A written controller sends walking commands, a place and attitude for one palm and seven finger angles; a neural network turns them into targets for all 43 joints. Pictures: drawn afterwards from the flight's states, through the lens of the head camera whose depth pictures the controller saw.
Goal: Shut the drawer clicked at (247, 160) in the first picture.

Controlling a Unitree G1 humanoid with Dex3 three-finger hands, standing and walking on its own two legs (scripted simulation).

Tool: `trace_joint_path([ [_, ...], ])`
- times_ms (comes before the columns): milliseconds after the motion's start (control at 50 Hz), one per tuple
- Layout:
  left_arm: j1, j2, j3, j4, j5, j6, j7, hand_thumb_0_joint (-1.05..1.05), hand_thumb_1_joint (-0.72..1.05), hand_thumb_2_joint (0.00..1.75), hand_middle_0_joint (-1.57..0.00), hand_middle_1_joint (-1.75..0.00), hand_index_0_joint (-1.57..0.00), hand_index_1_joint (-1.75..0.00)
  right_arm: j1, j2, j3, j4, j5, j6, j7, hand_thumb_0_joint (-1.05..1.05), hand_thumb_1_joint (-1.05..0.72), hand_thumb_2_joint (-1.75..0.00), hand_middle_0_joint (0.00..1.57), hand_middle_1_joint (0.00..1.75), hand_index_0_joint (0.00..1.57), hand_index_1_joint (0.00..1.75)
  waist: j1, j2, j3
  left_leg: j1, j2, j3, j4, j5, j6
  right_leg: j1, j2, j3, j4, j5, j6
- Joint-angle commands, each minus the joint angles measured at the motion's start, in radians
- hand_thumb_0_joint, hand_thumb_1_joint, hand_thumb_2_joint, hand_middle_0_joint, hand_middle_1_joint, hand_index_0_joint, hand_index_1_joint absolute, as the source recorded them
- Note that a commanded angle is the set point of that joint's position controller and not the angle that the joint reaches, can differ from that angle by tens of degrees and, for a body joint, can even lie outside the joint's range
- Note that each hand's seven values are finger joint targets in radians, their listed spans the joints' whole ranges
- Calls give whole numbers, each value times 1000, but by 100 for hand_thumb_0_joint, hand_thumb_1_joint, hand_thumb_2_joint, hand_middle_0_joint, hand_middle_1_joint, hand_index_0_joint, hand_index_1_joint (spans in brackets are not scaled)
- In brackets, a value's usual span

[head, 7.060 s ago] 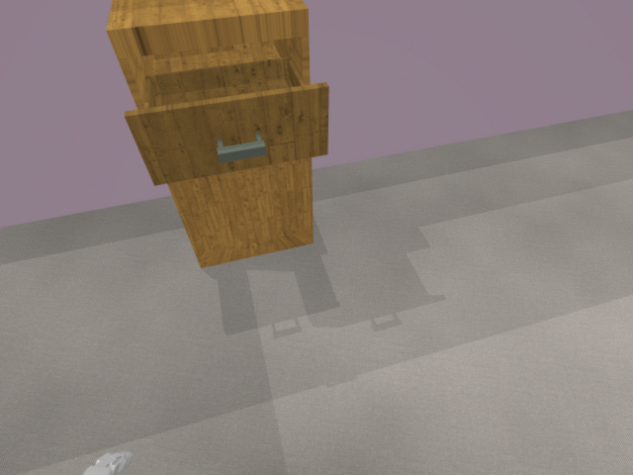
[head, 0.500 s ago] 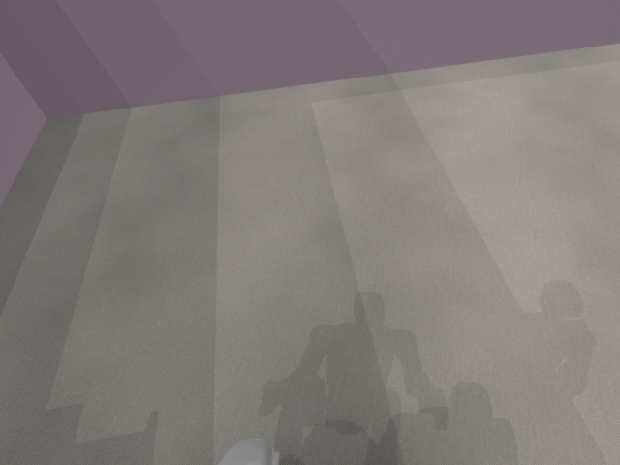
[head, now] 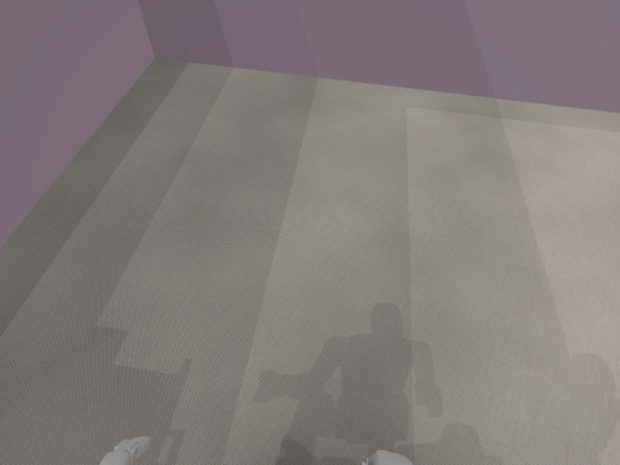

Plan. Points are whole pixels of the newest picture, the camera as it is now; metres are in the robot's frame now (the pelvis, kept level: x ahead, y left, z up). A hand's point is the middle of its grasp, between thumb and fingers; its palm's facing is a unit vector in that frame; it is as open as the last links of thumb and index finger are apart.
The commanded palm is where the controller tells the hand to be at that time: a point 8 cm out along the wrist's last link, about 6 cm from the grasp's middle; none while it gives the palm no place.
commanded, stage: turn to face it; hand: left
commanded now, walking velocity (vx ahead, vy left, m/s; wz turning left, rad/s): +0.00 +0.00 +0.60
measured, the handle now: out of the picture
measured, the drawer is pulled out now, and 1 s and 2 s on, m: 0.26 0.26 0.26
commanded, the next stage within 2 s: none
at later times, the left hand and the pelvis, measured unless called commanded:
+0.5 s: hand out of the picture -0.01 +0.18 -0.15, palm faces +0.33 -0.90 -0.28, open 7.4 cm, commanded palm none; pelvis -0.01 -0.03 +0.00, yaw +20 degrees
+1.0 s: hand out of the picture -0.05 +0.26 -0.16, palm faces +0.60 -0.76 -0.26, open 7.4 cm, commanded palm none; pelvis -0.02 +0.01 +0.00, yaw +36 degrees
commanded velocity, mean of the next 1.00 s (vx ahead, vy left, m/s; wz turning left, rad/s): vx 0.00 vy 0.00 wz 0.60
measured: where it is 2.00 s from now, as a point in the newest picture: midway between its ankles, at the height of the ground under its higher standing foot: outside the picture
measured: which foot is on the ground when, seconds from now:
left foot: down 0.00-0.14, up 0.16-0.58, down 0.60-1.00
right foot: up 0.00-0.12, down 0.14-0.60, up 0.62-1.00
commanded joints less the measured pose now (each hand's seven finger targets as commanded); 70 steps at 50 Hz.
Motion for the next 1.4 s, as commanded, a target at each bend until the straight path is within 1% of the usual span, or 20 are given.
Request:
trace_joint_path([
  [0, -19, 61, 16, -101, -8, -26, 6, 0, 90, 90, -20, -30, -20, -30, 26, -224, -67, -62, -10, -9, -16, 0, -90, -90, 20, 30, 20, 30, -29, 179, -105, 63, 250, -299, -110, 326, 133, 44, 39, -2, -166, -28, -14],
  [80, 81, 75, 19, -85, -16, -46, 12, 0, 90, 90, -20, -30, -20, -30, -7, -213, -69, -75, -2, -6, -14, 0, -90, -90, 20, 30, 20, 30, 25, 149, -152, -57, 193, -324, 1, 334, 85, 303, 63, -13, -490, 147, -30],
  [100, 117, 114, 28, -80, -9, -58, 16, 0, 90, 90, -20, -30, -20, -30, 3, -172, -65, -79, 7, -8, -11, 0, -90, -90, 20, 30, 20, 30, 41, 46, -177, -167, 131, -277, 83, 175, 27, 451, -22, 57, -628, 215, -48],
  [120, 129, 223, 49, -81, 9, -67, 25, 0, 90, 90, -20, -30, -20, -30, 27, -97, -53, -96, 15, -8, -6, 0, -90, -90, 20, 30, 20, 30, 48, -275, -184, -357, -18, -68, 317, -211, -65, 571, -309, 330, -714, 279, -147],
  [140, 127, 237, 42, -92, 4, -59, 26, 0, 90, 90, -20, -30, -20, -30, 7, -141, -64, -109, 2, -3, -7, 0, -90, -90, 20, 30, 20, 30, 50, -256, -160, -354, -11, -24, 526, -395, -82, 423, -436, 387, -706, 360, -244],
  [240, -29, 98, 5, -123, -2, -67, 19, 0, 90, 90, -20, -30, -20, -30, 73, -128, -63, -24, -6, 27, 20, 0, -90, -90, 20, 30, 20, 30, -35, -164, -39, -335, 70, 24, 771, -134, -113, 286, -219, 22, -669, 391, -192],
  [440, 127, 162, 26, -54, 14, -56, 17, 0, 90, 90, -20, -30, -20, -30, -77, -94, -37, -52, 4, 23, 25, 0, -90, -90, 20, 30, 20, 30, 45, -199, -56, -237, 92, 136, 408, -208, -121, 391, -282, -87, -603, 554, -226],
  [540, 115, 180, 40, -39, 8, -43, 12, 0, 90, 90, -20, -30, -20, -30, -9, -112, -35, -50, 5, 0, 19, 0, -90, -90, 20, 30, 20, 30, 11, -175, -137, -29, 66, 186, 76, -63, -89, 377, -283, -170, -428, 569, -165],
  [560, 112, 167, 38, -44, -2, -38, 9, 0, 90, 90, -20, -30, -20, -30, 58, -157, -46, -33, 2, -9, 19, 0, -90, -90, 20, 30, 20, 30, -30, -72, -177, 131, 88, 138, -53, 92, -71, 278, -259, -194, -279, 479, -119],
  [580, 106, 103, 32, -78, -10, -34, 2, 0, 90, 90, -20, -30, -20, -30, 135, -280, -76, -26, -5, -22, 11, 0, -90, -90, 20, 30, 20, 30, -77, 245, -221, 320, 337, -208, -106, 439, 35, 0, -114, -224, -30, 26, -32],
  [600, 48, 66, 10, -115, -3, -27, 5, 0, 90, 90, -20, -30, -20, -30, 196, -340, -88, -6, 7, -17, 0, 0, -90, -90, 20, 30, 20, 30, -96, 337, -232, 343, 472, -345, -90, 797, 145, -142, -46, -117, 119, -309, -6],
  [620, 15, 93, 10, -121, 2, -20, 8, 0, 90, 90, -20, -30, -20, -30, 203, -324, -80, 2, 5, -12, -3, 0, -90, -90, 20, 30, 20, 30, -95, 212, -212, 303, 473, -259, -64, 729, 171, -132, -68, -57, 189, -256, -23],
  [740, 64, 96, 24, -39, 1, -16, -5, 0, 90, 90, -20, -30, -20, -30, 12, -217, -45, -55, 3, -28, -25, 0, -90, -90, 20, 30, 20, 30, -5, 156, -125, 158, 261, -124, -118, 527, 86, -100, -39, -6, 228, 34, 0],
  [960, -61, 78, 14, -106, -6, -21, 7, 0, 90, 90, -20, -30, -20, -30, 81, -220, -62, -45, -8, -15, -21, 0, -90, -90, 20, 30, 20, 30, -43, 152, -104, 137, 260, -342, -133, 329, 148, -55, 17, 23, -60, -28, 0],
  [1080, 42, 75, 11, -97, -18, -42, 15, 0, 90, 90, -20, -30, -20, -30, 32, -215, -69, -57, -3, -6, -18, 0, -90, -90, 20, 30, 20, 30, 7, 161, -154, -2, 192, -380, -32, 387, 101, 243, 77, 0, -425, 97, -30],
  [1100, 83, 92, 16, -89, -17, -51, 18, 0, 90, 90, -20, -30, -20, -30, 26, -195, -67, -62, 4, -5, -15, 0, -90, -90, 20, 30, 20, 30, 27, 110, -175, -71, 151, -358, 16, 289, 61, 362, 53, 10, -573, 197, -34],
  [1140, 113, 231, 41, -91, 7, -63, 28, 0, 90, 90, -20, -30, -20, -30, 48, -99, -55, -89, 11, -8, -9, 0, -90, -90, 20, 30, 20, 30, 43, -295, -173, -387, -63, -40, 386, -341, -86, 538, -387, 410, -712, 311, -205],
  [1160, 99, 220, 33, -103, 2, -55, 29, 0, 90, 90, -20, -30, -20, -30, 40, -151, -68, -86, -2, -1, -9, 0, -90, -90, 20, 30, 20, 30, 33, -186, -148, -344, -10, -58, 573, -375, -80, 387, -424, 372, -704, 330, -269],
  [1220, -56, 121, 10, -132, -4, -57, 25, 0, 90, 90, -20, -30, -20, -30, 90, -142, -70, -24, -6, 26, 13, 0, -90, -90, 20, 30, 20, 30, -46, -146, -49, -318, 53, -20, 750, -185, -99, 254, -249, 141, -704, 251, -210],
  [1380, 93, 151, 19, -71, 10, -59, 20, 0, 90, 90, -20, -30, -20, -30, -35, -105, -46, -42, 0, 31, 23, 0, -90, -90, 20, 30, 20, 30, 24, -178, -24, -284, 81, 91, 537, -197, -128, 348, -257, -38, -641, 466, -224],
])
